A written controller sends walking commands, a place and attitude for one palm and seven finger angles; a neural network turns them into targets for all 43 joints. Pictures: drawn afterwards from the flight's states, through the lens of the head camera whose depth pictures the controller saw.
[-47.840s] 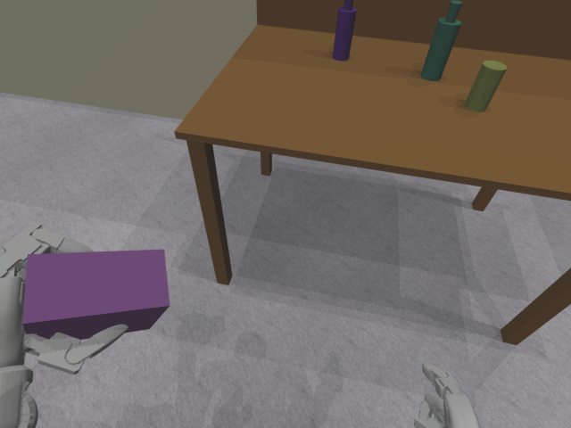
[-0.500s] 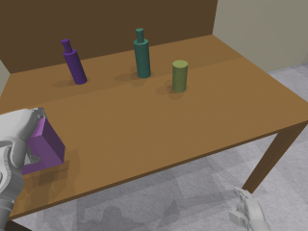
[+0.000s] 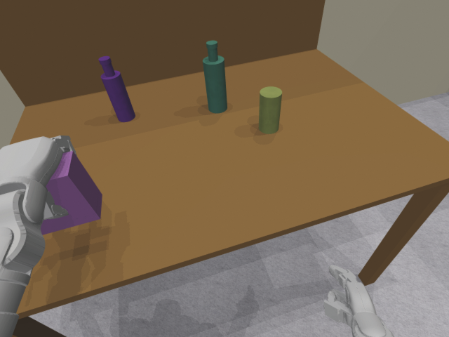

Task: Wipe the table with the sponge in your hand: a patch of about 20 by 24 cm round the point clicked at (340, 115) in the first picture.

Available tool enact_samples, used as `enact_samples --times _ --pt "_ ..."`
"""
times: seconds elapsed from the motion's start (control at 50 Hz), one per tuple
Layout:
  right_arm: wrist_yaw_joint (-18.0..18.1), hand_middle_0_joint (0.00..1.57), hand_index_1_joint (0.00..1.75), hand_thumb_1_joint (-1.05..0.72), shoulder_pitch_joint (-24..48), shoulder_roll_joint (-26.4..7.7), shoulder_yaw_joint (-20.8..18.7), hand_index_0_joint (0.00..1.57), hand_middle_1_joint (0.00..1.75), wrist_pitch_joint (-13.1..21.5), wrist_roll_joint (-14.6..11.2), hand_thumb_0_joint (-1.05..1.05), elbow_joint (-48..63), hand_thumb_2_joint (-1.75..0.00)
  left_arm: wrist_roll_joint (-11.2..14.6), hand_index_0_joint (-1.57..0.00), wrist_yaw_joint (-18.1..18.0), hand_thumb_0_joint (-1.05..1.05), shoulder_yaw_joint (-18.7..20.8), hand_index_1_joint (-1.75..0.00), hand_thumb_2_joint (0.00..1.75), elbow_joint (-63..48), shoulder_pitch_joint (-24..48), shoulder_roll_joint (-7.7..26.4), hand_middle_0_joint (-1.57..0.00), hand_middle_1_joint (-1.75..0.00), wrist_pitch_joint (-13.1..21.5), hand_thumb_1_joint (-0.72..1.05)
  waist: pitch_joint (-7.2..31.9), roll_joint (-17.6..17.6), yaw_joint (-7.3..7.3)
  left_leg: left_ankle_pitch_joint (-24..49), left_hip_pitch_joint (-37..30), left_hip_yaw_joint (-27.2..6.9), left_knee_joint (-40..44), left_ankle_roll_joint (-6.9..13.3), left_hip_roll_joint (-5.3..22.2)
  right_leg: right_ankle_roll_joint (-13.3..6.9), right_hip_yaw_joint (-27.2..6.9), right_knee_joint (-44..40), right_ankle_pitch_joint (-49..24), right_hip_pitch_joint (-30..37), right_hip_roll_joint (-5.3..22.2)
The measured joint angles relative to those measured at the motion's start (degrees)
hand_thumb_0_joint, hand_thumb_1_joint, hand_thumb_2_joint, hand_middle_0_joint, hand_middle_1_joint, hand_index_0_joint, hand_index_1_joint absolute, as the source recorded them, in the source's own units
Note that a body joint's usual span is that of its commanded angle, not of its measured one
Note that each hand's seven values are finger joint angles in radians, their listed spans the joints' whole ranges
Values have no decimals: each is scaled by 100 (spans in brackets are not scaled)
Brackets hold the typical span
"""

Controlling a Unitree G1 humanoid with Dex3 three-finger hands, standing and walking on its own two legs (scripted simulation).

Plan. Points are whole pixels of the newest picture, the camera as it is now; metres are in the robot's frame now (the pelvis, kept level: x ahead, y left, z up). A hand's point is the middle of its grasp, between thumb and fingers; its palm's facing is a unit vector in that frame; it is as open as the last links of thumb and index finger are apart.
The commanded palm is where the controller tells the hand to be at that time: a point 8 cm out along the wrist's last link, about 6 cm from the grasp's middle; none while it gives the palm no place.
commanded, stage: bring the sponge back beside the body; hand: left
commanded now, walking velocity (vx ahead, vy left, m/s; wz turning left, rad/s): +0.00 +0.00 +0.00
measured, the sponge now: (61, 201) +0.28 +0.35 +0.11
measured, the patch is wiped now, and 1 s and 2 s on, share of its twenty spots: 0.90 0.90 0.90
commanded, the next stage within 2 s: step back with the hand held close in 1.64 s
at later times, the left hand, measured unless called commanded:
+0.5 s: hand (56, 203) +0.25 +0.32 +0.14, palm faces +0.07 -0.07 -0.99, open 10.4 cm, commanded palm +0.21 +0.31 +0.21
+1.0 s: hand (71, 235) +0.21 +0.28 +0.12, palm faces +0.06 -0.11 -0.99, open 10.4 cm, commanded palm +0.17 +0.27 +0.20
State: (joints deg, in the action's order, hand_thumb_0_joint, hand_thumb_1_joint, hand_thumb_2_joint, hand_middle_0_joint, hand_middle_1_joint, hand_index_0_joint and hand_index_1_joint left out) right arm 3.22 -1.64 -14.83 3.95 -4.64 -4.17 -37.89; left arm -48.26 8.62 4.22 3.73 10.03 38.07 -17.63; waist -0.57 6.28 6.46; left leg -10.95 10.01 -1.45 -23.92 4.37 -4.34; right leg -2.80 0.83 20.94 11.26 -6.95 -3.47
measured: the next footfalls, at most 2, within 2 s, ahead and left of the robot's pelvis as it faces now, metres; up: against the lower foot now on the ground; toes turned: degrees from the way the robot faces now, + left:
none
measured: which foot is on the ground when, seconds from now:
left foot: down 0.00-1.00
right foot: down 0.00-1.00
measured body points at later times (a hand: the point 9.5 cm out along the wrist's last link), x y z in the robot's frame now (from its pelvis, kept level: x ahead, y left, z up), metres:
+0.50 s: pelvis +0.00 +0.00 +0.00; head -0.01 -0.04 +0.45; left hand +0.24 +0.32 +0.19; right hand +0.26 -0.19 -0.08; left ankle +0.02 +0.07 -0.74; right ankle +0.00 -0.10 -0.74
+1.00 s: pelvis +0.00 -0.02 +0.00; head -0.03 -0.06 +0.44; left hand +0.20 +0.28 +0.18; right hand +0.26 -0.21 -0.07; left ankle +0.02 +0.07 -0.74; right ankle +0.00 -0.10 -0.74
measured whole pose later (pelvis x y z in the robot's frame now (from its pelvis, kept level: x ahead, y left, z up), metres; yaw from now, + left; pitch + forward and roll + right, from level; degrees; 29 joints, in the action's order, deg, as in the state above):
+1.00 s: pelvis +0.00 -0.02 +0.00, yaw -1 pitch -5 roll -1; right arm 2.8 -0.2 -15.4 3.6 -3.9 -3.3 -36.8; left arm -46.8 5.7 1.4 -16.5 -10.5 33.0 -22.6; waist -0.4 6.8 8.2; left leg -12.2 8.4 -1.1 -25.9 2.9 -2.9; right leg -4.3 0.5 23.1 12.2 -5.7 -4.9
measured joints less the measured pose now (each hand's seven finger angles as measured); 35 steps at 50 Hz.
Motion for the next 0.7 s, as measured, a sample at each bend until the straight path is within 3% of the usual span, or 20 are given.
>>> enact_samples --times 0.1,0.2,0.28,0.4,0.5,0.7 --pt "-13 20 30 -90 -57 -77 1 20 30 -22 -23 2 61 -89 -15 -72 158 0 -54 -132 104 10 -52 -15 -70 -132 -169 -53 13 24 -17 2 38 -13 -9 23 -22 19 15 20 14 -36 20" --pt "7 20 30 -90 -135 -132 -58 20 30 34 3 2 100 -89 8 -72 203 0 -90 -132 104 -352 -333 -123 -70 -131 3 -53 -47 18 21 -20 6 -22 -28 33 -33 21 23 33 37 2 29" --pt "-9 20 30 -90 -129 -114 -92 20 30 49 39 2 67 -89 65 -72 15 0 -96 -132 104 -776 -664 -201 -70 -131 133 -53 -66 2 66 -51 -51 -4 -36 30 -24 22 1 31 55 57 20" --pt "-48 20 30 -90 0 -79 -82 20 30 36 35 2 0 -89 67 -72 -220 0 -136 -132 104 -930 -763 -268 -70 -131 -186 -53 -50 6 136 -56 -80 13 -25 13 -10 4 -19 35 58 73 6" --pt "-63 20 30 -90 128 -57 -40 20 30 30 24 2 49 -89 70 -72 -157 0 -167 -132 104 -1085 -929 -314 -70 -131 -481 -53 1 39 136 -56 -72 12 -27 6 -6 1 -19 57 67 56 2" --pt "-71 20 30 -90 226 -37 1 20 30 39 62 2 141 -89 72 -72 -170 0 -312 -132 104 -1661 -1448 -392 -70 -131 -415 -53 19 48 210 -88 -131 5 -77 -40 31 -49 -12 113 97 108 -37"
